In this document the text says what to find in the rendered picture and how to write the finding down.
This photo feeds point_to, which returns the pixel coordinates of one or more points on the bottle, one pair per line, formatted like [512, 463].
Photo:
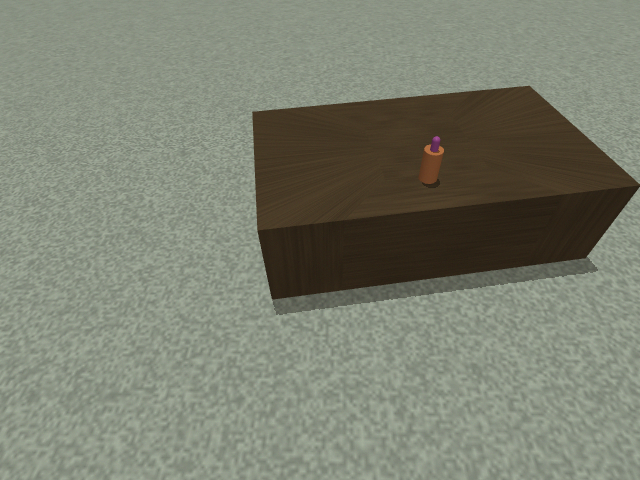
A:
[431, 162]

